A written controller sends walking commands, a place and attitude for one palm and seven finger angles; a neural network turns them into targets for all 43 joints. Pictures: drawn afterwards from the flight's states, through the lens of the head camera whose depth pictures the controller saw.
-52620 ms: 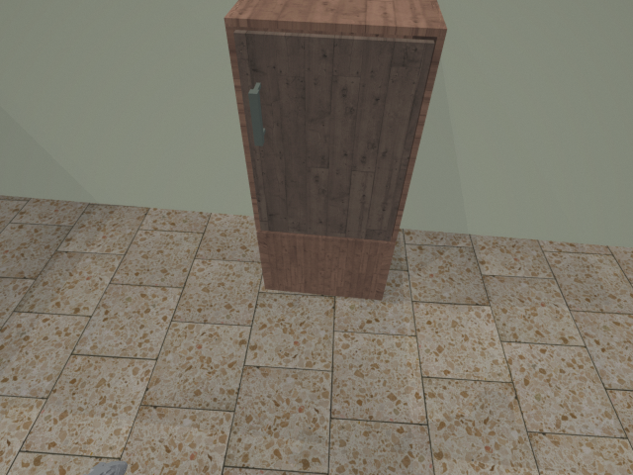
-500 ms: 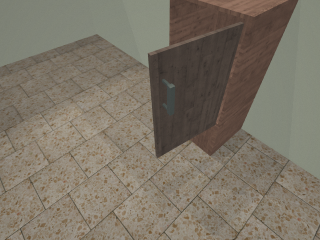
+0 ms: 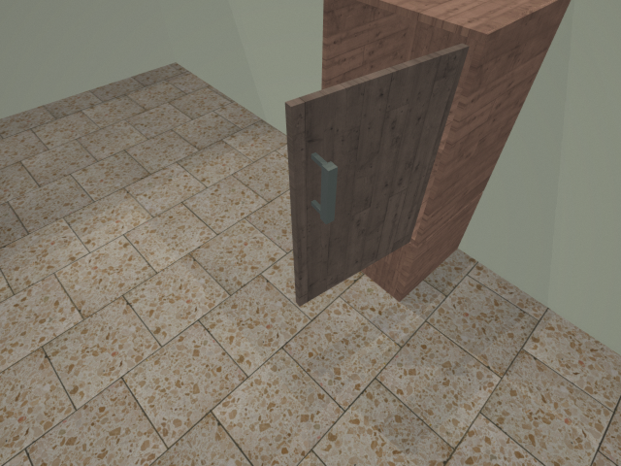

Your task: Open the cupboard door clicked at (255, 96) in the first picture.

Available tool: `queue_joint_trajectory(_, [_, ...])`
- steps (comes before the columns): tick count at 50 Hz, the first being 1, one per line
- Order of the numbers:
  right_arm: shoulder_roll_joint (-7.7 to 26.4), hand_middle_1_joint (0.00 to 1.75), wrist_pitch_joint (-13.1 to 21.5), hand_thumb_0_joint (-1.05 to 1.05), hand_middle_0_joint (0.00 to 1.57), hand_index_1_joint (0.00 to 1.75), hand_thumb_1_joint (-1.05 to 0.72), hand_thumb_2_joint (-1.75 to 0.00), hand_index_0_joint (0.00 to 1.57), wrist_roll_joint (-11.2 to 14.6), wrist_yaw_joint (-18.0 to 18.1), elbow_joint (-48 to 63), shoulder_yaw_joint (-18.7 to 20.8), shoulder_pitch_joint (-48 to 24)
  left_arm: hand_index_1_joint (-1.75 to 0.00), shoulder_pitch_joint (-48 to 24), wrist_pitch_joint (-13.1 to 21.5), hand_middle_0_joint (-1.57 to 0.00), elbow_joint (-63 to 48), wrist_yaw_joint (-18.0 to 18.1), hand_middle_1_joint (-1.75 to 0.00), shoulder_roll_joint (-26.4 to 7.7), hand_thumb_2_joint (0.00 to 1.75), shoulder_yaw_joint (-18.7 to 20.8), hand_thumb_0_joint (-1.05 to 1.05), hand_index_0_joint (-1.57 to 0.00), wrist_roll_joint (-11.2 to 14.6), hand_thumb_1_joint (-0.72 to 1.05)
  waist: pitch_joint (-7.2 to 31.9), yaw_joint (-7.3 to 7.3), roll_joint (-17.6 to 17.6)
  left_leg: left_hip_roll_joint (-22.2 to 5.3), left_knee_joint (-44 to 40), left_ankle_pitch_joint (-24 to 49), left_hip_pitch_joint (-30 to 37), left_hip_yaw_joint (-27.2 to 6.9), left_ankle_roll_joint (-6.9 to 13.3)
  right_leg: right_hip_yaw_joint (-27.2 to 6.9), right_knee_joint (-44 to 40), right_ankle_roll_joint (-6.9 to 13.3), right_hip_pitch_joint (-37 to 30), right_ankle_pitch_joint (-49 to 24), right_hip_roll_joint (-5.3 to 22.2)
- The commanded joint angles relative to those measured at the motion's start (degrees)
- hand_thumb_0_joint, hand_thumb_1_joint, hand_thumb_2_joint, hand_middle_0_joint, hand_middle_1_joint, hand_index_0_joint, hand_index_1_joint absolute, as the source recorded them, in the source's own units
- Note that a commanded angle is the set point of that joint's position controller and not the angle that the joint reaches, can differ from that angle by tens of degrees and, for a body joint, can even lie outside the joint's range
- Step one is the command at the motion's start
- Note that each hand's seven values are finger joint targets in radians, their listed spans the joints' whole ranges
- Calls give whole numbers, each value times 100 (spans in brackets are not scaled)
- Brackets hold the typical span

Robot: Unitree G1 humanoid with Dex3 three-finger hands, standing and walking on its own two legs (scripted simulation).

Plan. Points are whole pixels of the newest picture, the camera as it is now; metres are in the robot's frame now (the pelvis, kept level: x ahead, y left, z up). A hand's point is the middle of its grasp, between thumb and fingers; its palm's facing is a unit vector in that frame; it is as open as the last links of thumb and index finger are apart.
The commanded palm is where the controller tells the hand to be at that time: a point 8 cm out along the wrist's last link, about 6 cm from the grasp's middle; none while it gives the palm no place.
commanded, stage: look to check the result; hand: left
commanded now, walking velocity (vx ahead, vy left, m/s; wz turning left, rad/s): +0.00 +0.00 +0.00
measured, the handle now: (322, 188) +0.59 +0.02 +0.01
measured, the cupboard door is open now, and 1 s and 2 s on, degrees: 82 82 82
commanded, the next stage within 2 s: stand and wait in 0.50 s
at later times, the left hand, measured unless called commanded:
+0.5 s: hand out of the picture -0.01 +0.16 -0.18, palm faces +0.04 -0.98 -0.18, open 7.4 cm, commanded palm none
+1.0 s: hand out of the picture +0.00 +0.16 -0.17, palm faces +0.04 -0.98 -0.18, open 7.4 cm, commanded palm none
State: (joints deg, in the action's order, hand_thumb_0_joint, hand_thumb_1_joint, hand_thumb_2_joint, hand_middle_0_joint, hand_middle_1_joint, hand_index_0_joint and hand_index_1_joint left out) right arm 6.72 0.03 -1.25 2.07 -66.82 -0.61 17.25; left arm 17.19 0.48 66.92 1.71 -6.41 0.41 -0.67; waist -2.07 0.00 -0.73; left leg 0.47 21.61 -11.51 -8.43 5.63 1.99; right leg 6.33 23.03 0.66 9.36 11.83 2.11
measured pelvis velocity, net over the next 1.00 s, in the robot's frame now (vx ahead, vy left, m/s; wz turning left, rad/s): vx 0.01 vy -0.01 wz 0.01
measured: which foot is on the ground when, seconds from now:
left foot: down 0.00-1.00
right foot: down 0.00-1.00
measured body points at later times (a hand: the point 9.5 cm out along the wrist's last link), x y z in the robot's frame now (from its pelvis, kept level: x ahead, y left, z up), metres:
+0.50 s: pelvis +0.00 +0.00 +0.00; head +0.01 -0.01 +0.45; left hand -0.01 +0.21 -0.16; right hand -0.02 -0.21 -0.17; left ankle +0.01 +0.09 -0.74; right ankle +0.01 -0.11 -0.74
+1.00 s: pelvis +0.01 -0.01 +0.00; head +0.02 -0.02 +0.45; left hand +0.00 +0.21 -0.16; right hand +0.00 -0.22 -0.17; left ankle +0.01 +0.09 -0.74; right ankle +0.01 -0.11 -0.74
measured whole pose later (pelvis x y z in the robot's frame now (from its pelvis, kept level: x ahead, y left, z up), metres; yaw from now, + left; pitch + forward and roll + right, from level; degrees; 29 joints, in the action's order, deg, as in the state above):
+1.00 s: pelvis +0.01 -0.01 +0.00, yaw +0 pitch -1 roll +0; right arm 7.7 0.2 -1.2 2.0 -66.7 -0.5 15.4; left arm 15.8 0.9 66.1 1.6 -7.4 0.5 -0.7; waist -2.4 -0.1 -0.6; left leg 0.1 20.7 -11.5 -7.8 5.1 1.3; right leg 6.8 22.4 1.2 8.8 12.2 1.6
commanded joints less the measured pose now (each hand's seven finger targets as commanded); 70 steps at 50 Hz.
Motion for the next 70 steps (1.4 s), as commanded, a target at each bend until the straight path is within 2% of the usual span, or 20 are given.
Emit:
queue_joint_trajectory(1, [443, 30, 50, 0, 20, 30, -90, -90, 20, 9, 14, 74, 60, 383, -30, 439, 52, -20, -109, 57, -30, -557, 90, 82, 0, -20, 9, 90, -326, -25, 64, -631, -523, 225, -278, -654, -17, -566, -500, 116, 167, -96, 518])
queue_joint_trajectory(4, [476, 30, 34, 0, 20, 30, -90, -90, 20, 13, 7, 95, 70, 376, -30, 466, 51, -20, -122, 58, -30, -567, 90, 86, 0, -20, 1, 90, -424, -20, 128, -615, -522, 71, -305, -648, -14, -565, -524, 111, 268, 32, 501])
queue_joint_trajectory(8, [467, 30, 47, 0, 20, 30, -90, -90, 20, 6, 7, 93, 73, 370, -30, 448, 52, -20, -133, 53, -30, -565, 90, 86, 0, -20, 3, 90, -339, -34, 10, -614, -529, 114, -299, -653, -18, -589, -487, 110, 215, -43, 504])
queue_joint_trajectory(12, [467, 30, 46, 0, 20, 30, -90, -90, 20, 7, 7, 90, 74, 362, -30, 454, 59, -20, -143, 53, -30, -586, 90, 88, 0, -20, 6, 90, -283, -31, 105, -623, -493, 177, -265, -651, -17, -574, -498, 110, 188, -49, 516])
queue_joint_trajectory(20, [499, 30, 57, 0, 20, 30, -90, -90, 20, 10, 3, 108, 77, 335, -30, 400, 63, -20, -164, 51, -30, -615, 90, 95, 0, -20, 0, 90, -284, -34, 24, -644, -515, 252, -262, -649, -20, -571, -485, 103, 172, -123, 518])
queue_joint_trajectory(22, [516, 30, 58, 0, 20, 30, -90, -90, 20, 6, 4, 104, 75, 328, -30, 411, 70, -20, -172, 53, -30, -601, 90, 81, 0, -20, 4, 90, -254, -34, 115, -642, -507, 303, -227, -662, -18, -600, -488, 102, 158, -155, 509])
queue_joint_trajectory(30, [537, 30, 52, 0, 20, 30, -90, -90, 20, 7, -1, 109, 73, 276, -30, 356, 59, -20, -190, 47, -30, -634, 90, 87, 0, -20, 3, 90, -362, -28, 48, -625, -538, 159, -304, -665, -33, -585, -523, 100, 189, -30, 515])
queue_joint_trajectory(38, [560, 30, 86, 0, 20, 30, -90, -90, 20, 11, 7, 93, 73, 250, -30, 304, 84, -20, -202, 45, -30, -658, 90, 102, 0, -20, 8, 90, -138, -23, 25, -649, -504, 550, -164, -681, -22, -577, -481, 105, 31, -336, 523])
queue_joint_trajectory(49, [614, 30, 68, 0, 20, 30, -90, -90, 20, 20, 10, 99, 73, 192, -30, 327, 102, -20, -193, 47, -30, -695, 90, 95, 0, -20, 7, 90, -269, -9, 163, -654, -483, 574, -125, -660, -30, -563, -598, 112, 73, -327, 537])
queue_joint_trajectory(57, [606, 30, 62, 0, 20, 30, -90, -90, 20, 14, 6, 76, 69, 143, -30, 315, 109, -20, -194, 42, -30, -714, 90, 75, 0, -20, 19, 90, -178, -24, 81, -647, -468, 570, -64, -640, -50, -612, -632, 116, 25, -369, 555])
queue_joint_trajectory(59, [648, 30, 56, 0, 20, 30, -90, -90, 20, 23, 6, 99, 86, 106, -30, 316, 122, -20, -193, 47, -30, -754, 90, 88, 0, -20, 9, 90, -227, -12, 151, -651, -453, 560, -46, -639, -49, -592, -662, 119, 71, -357, 549])
queue_joint_trajectory(66, [619, 30, 50, 0, 20, 30, -90, -90, 20, 9, 11, 60, 67, 110, -30, 308, 113, -20, -178, 44, -30, -713, 90, 65, 0, -20, 17, 90, -284, -24, 27, -649, -484, 522, -89, -629, -65, -620, -685, 128, 50, -342, 550])
queue_joint_trajectory(70, [664, 30, 69, 0, 20, 30, -90, -90, 20, 14, 14, 72, 78, 98, -30, 293, 134, -20, -193, 45, -30, -778, 90, 84, 0, -20, 15, 90, -170, -15, 59, -670, -457, 705, -34, -637, -60, -594, -657, 136, -57, -563, 560])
